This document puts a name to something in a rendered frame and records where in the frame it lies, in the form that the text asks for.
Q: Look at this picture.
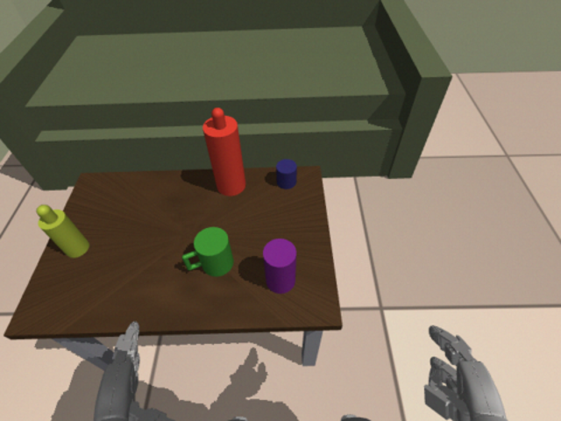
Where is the sofa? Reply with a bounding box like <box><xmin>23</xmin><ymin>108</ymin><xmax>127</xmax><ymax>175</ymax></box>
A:
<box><xmin>0</xmin><ymin>0</ymin><xmax>452</xmax><ymax>190</ymax></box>

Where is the right robot hand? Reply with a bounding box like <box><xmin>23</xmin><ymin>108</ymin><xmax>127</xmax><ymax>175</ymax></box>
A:
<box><xmin>424</xmin><ymin>325</ymin><xmax>507</xmax><ymax>421</ymax></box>

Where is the coffee table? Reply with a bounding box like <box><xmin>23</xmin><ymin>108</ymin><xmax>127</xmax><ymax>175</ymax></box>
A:
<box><xmin>4</xmin><ymin>166</ymin><xmax>343</xmax><ymax>371</ymax></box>

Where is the left robot hand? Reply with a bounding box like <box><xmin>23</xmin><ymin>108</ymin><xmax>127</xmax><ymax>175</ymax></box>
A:
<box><xmin>94</xmin><ymin>321</ymin><xmax>175</xmax><ymax>421</ymax></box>

